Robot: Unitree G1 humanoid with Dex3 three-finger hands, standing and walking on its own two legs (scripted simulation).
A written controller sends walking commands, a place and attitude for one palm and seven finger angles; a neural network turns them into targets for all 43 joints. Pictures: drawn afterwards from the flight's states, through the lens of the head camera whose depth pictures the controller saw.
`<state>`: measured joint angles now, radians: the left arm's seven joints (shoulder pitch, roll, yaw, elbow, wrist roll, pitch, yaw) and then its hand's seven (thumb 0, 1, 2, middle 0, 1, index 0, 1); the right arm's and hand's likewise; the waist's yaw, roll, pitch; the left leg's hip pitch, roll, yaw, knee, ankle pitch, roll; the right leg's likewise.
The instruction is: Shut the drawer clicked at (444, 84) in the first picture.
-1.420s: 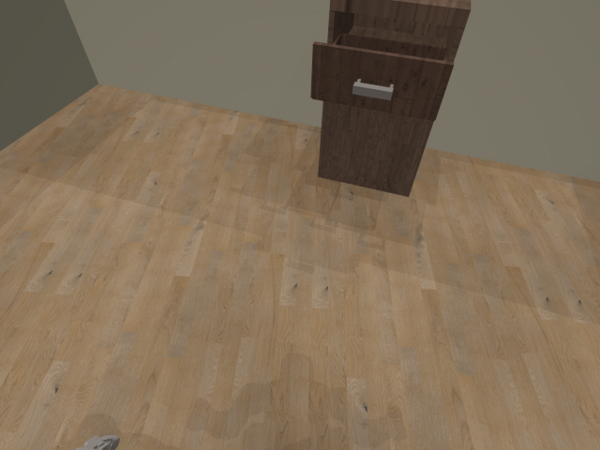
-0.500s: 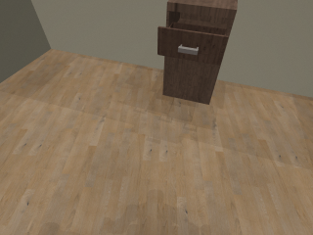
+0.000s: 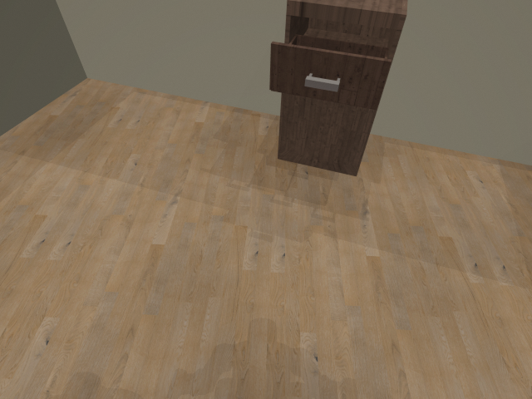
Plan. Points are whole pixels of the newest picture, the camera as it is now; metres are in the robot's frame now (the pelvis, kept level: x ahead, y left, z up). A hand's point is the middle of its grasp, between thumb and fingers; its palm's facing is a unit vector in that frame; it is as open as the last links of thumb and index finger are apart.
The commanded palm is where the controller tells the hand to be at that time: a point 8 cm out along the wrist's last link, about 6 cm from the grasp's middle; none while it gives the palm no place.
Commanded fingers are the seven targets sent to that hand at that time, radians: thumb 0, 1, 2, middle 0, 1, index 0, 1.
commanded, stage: look at it before walking up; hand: left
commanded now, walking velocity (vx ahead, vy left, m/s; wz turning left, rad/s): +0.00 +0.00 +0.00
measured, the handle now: (323, 80) +1.16 -0.14 -0.08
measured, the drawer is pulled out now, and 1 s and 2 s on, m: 0.30 0.30 0.30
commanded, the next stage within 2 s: walk to a spot facing it in 0.12 s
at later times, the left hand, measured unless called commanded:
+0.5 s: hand out of the picture +0.05 +0.20 -0.18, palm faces -0.08 -0.97 -0.23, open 7.4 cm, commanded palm none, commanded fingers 0.00 0.90 0.90 -0.20 -0.30 -0.20 -0.30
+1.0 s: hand out of the picture +0.16 +0.16 -0.19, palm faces -0.14 -0.98 -0.15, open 7.4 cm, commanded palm none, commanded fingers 0.00 0.90 0.90 -0.20 -0.30 -0.20 -0.30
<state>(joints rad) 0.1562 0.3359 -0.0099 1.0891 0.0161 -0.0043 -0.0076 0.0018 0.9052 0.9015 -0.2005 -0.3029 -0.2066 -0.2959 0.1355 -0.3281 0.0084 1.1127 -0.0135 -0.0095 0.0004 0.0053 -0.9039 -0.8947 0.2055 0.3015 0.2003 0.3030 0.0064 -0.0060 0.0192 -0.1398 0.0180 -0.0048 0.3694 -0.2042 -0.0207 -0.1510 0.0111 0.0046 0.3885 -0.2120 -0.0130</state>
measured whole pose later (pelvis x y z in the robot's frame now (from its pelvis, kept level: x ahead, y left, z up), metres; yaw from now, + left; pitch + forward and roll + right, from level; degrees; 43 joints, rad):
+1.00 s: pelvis +0.23 -0.02 -0.03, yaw -15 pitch +0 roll -1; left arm 0.51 0.13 0.04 1.13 0.02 -0.06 0.01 0.00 0.90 0.90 -0.20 -0.30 -0.21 -0.30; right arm 0.09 -0.15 -0.03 0.95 -0.03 -0.06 0.02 0.01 -0.91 -0.90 0.20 0.30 0.20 0.30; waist 0.05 -0.01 0.05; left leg -0.46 0.07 0.10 0.61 -0.13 0.03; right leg 0.02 0.05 0.07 0.55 -0.50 -0.04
